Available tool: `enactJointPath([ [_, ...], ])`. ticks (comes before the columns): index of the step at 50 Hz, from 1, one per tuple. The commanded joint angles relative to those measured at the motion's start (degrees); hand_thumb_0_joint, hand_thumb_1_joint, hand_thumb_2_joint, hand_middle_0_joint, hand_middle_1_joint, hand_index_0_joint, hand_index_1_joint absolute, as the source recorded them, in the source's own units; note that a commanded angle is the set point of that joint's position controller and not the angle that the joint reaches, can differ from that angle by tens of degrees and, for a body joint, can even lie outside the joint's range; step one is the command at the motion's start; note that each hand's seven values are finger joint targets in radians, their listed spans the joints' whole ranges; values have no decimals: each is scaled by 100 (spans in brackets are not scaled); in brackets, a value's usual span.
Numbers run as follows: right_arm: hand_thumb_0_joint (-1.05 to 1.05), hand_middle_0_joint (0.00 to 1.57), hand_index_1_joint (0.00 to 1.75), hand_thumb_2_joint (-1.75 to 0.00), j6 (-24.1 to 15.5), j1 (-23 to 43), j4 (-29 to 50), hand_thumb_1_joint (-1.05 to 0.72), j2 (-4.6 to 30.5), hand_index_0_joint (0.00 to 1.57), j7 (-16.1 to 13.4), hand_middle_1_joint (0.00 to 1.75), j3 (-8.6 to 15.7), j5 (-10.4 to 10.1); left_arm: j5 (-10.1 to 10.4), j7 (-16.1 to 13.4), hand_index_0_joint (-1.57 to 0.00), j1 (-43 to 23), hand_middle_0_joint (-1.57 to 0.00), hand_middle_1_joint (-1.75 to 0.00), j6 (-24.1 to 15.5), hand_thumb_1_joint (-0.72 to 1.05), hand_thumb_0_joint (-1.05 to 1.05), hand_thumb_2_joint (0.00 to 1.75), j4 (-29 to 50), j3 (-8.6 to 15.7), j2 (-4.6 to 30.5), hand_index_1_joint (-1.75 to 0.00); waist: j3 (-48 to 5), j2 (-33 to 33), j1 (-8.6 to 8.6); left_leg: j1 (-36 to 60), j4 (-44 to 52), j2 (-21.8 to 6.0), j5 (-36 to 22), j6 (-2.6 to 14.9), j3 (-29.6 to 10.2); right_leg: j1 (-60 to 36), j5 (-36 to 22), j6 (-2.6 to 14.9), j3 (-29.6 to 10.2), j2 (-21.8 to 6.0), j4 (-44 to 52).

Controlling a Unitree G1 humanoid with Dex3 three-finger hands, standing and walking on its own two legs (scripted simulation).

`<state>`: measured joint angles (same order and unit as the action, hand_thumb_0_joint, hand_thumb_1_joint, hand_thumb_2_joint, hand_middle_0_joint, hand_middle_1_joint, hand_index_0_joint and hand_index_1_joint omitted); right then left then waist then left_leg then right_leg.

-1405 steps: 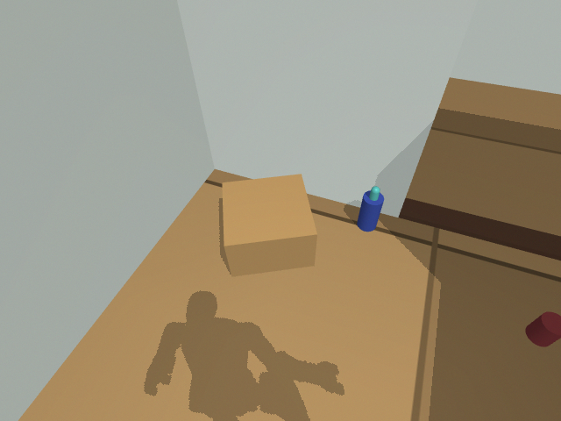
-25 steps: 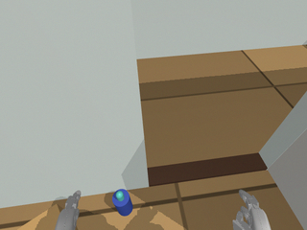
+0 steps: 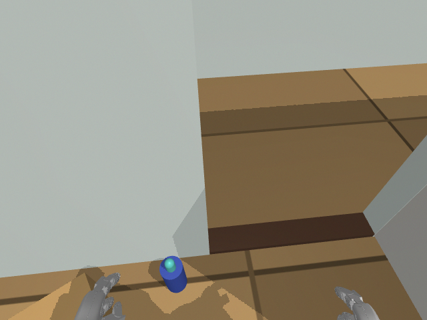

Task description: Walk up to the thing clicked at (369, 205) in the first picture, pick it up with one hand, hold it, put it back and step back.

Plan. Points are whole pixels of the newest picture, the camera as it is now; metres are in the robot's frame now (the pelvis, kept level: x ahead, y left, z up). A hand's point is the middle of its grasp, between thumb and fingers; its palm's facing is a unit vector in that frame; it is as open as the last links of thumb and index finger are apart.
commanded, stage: stand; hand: left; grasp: from the side
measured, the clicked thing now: (173, 272) +0.40 +0.21 -0.61
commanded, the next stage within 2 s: step back in 1.88 s
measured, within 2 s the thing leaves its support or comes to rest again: neither
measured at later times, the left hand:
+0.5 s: hand out of the picture +0.04 +0.25 -0.11, palm faces +0.01 -0.94 -0.35, open 7.4 cm
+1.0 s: hand out of the picture +0.06 +0.25 -0.11, palm faces +0.00 -0.94 -0.35, open 7.4 cm
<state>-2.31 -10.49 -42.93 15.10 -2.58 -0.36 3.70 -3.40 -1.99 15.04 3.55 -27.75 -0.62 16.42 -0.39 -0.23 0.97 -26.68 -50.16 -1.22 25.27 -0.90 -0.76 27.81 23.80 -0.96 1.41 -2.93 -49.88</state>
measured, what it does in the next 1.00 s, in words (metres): stands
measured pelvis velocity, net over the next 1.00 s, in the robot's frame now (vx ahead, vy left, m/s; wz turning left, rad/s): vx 0.00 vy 0.00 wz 0.00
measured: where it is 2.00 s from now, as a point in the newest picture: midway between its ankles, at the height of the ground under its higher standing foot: outside the picture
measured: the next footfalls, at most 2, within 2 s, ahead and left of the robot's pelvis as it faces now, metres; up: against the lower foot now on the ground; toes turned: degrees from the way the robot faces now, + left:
none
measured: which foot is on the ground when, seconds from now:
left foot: down 0.00-1.00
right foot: down 0.00-1.00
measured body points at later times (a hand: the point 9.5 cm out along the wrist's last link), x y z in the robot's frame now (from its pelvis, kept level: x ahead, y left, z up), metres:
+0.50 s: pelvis +0.00 +0.01 +0.04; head +0.00 +0.00 +0.49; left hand +0.04 +0.30 -0.09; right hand +0.07 -0.27 -0.10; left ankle +0.01 +0.13 -0.70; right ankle +0.02 -0.13 -0.70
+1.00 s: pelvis +0.00 +0.00 +0.05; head +0.00 -0.01 +0.50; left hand +0.06 +0.29 -0.08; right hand +0.06 -0.30 -0.09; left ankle +0.01 +0.13 -0.70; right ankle +0.02 -0.13 -0.70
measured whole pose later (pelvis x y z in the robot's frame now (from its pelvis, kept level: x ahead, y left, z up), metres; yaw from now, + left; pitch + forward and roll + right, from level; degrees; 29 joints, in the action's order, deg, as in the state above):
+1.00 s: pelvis +0.00 +0.00 +0.05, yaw +0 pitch -4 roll +0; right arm -0.3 -8.6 -65.3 19.1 -0.4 0.5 1.0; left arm -1.1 -0.7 6.8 -0.6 -67.7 0.7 18.4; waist 3.6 1.1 0.6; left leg -5.6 -19.9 -1.5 10.4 -1.5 -0.2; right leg 7.1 9.4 -1.2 2.0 -2.2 -20.6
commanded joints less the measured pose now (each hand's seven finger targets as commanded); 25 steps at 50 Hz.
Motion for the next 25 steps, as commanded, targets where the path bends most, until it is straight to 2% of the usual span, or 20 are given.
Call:
enactJointPath([
  [1, 0, 20, 30, -90, -86, 88, 221, -90, 1017, 20, 143, 30, 520, -63, 45, 52, -20, -380, -20, -30, -506, 90, 0, 90, -387, 462, 1051, -30, -408, -164, -51, 520, 1254, -107, -874, 434, -350, -529, -802, 484, -593, -273, 1390],
  [5, 0, 20, 30, -90, -37, 179, -144, -90, 1133, 20, 172, 30, 524, -47, 80, 39, -20, -409, -20, -30, -566, 90, 0, 90, -1191, 448, 1056, -30, -200, 254, 46, 515, 1847, -269, -1020, 408, -560, -1042, -1026, 366, -393, -190, 1562],
  [7, 0, 20, 30, -90, -8, 168, -315, -90, 1153, 20, 172, 30, 506, -76, 92, 36, -20, -472, -20, -30, -584, 90, 0, 90, -1497, 439, 1081, -30, -107, 239, 24, 579, 2017, -262, -975, 372, -537, -1229, -1036, 345, -430, -229, 1838],
  [9, 0, 20, 30, -90, 18, 130, -506, -90, 1164, 20, 165, 30, 493, -110, 100, 21, -20, -481, -20, -30, -589, 90, 0, 90, -1809, 450, 1169, -30, -133, 153, 13, 816, 2094, -253, -1211, 331, -504, -1399, -1212, 351, -498, -317, 2047],
  [14, 0, 20, 30, -90, 59, 86, -941, -90, 1302, 20, 140, 30, 425, -148, 166, 16, -20, -517, -20, -30, -542, 90, 0, 90, -2471, 384, 1201, -30, 67, 262, -30, 1148, 2696, -356, -1270, 277, -582, -1686, -1355, 258, -444, -314, 2493],
  [20, 0, 20, 30, -90, 58, 35, -1350, -90, 1363, 20, 107, 30, 375, -206, 197, 4, -20, -590, -20, -30, -541, 90, 0, 90, -3016, 343, 1321, -30, -9, 63, -45, 1662, 2919, -410, -2085, 206, -487, -2033, -1936, 223, -459, -417, 2765],
  [25, 0, 20, 30, -90, 98, 151, -1573, -90, 1359, 20, 110, 30, 334, -208, 195, 16, -20, -709, -20, -30, -495, 90, 0, 90, -3344, 306, 1314, -30, 290, 27, -22, 1641, 3289, -441, -1507, 177, -511, -1991, -1380, 164, -425, -389, 3019],
])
